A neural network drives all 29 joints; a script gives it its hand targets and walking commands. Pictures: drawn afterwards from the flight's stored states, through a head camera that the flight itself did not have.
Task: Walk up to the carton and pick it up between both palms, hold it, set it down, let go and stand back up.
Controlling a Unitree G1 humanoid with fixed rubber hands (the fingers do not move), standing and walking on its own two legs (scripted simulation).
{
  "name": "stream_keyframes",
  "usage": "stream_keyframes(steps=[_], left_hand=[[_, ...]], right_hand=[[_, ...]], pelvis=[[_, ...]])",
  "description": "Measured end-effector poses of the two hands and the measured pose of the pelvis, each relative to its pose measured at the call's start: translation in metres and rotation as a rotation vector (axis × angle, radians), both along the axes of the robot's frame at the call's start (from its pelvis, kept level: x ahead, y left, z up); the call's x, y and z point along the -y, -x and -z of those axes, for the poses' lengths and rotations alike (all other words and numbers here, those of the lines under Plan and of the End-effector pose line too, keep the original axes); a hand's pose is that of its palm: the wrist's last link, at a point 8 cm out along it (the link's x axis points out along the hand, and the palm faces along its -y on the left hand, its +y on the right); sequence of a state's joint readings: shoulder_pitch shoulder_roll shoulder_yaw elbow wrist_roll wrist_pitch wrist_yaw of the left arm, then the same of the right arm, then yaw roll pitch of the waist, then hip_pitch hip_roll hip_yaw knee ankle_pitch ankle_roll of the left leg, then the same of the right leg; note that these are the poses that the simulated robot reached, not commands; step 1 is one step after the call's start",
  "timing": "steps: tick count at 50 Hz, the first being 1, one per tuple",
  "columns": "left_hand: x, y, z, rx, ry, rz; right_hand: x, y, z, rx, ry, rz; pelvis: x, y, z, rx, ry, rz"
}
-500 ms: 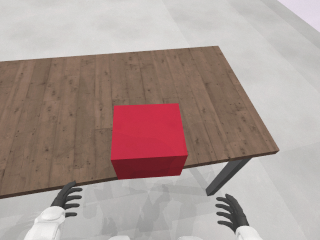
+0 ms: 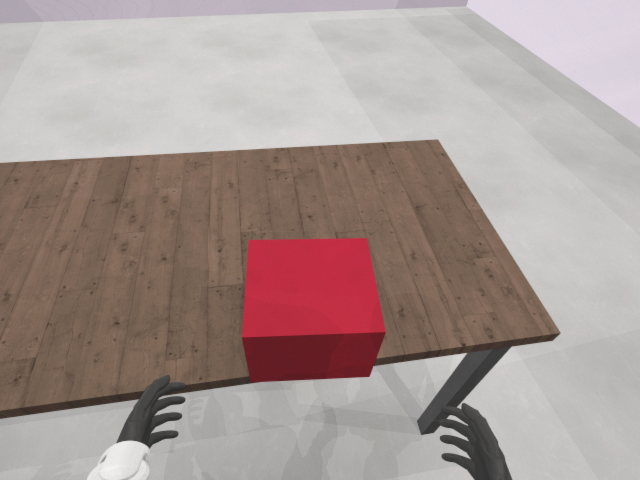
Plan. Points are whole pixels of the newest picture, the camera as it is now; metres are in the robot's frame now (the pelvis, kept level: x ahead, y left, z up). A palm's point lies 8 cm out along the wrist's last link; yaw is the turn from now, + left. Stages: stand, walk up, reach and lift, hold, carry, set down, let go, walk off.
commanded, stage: reach and lift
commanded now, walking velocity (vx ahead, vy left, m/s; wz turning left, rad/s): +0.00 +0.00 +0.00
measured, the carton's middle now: (309, 309) +0.35 +0.03 -0.04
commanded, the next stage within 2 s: none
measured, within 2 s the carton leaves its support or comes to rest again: neither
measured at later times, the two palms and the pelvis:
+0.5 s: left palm (147, 429) +0.17 +0.22 -0.03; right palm (486, 441) +0.18 -0.19 -0.03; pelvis +0.02 +0.00 +0.00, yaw +0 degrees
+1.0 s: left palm (154, 387) +0.21 +0.21 +0.00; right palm (474, 390) +0.22 -0.17 +0.00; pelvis +0.02 +0.00 +0.00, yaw +0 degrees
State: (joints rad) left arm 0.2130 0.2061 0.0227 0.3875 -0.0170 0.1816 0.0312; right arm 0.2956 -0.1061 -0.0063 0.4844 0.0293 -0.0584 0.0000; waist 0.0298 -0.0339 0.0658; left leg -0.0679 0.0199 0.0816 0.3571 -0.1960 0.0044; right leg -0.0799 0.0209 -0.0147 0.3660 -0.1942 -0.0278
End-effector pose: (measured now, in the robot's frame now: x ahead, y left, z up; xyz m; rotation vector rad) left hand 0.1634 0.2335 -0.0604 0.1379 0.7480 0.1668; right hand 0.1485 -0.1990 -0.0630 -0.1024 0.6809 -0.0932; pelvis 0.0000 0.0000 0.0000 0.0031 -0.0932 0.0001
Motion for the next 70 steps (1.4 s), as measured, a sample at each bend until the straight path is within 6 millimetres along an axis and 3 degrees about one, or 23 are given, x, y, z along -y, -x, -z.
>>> stream_keyframes(steps=[9, 17, 44, 51, 61, 70], left_hand=[[-0.001, 0.002, -0.012, 0.083, 0.004, -0.024], [0.012, 0.003, -0.016, 0.169, 0.028, -0.03], [0.022, -0.029, -0.059, 0.478, 0.047, -0.036], [0.023, -0.049, -0.065, 0.477, 0.055, -0.048], [0.019, -0.085, -0.101, 0.494, 0.07, -0.05], [0.013, -0.104, -0.123, 0.496, 0.069, -0.055]], right_hand=[[-0.001, -0.013, -0.015, 0.09, -0.005, -0.023], [-0.004, -0.017, -0.024, 0.135, -0.031, -0.036], [-0.022, -0.061, -0.064, 0.404, -0.092, -0.061], [-0.026, -0.08, -0.069, 0.403, -0.094, -0.061], [-0.034, -0.12, -0.102, 0.455, -0.117, -0.044], [-0.036, -0.146, -0.117, 0.472, -0.129, -0.04]], pelvis=[[-0.006, -0.007, -0.002, -0.011, 0.002, 0.002], [-0.004, -0.016, -0.003, -0.024, 0.003, -0.002], [-0.001, -0.022, -0.002, -0.02, 0.005, -0.007], [0.0, -0.021, -0.002, -0.024, 0.001, -0.004], [-0.001, -0.023, -0.003, -0.034, 0.005, 0.0], [-0.001, -0.023, -0.004, -0.041, 0.009, -0.004]])
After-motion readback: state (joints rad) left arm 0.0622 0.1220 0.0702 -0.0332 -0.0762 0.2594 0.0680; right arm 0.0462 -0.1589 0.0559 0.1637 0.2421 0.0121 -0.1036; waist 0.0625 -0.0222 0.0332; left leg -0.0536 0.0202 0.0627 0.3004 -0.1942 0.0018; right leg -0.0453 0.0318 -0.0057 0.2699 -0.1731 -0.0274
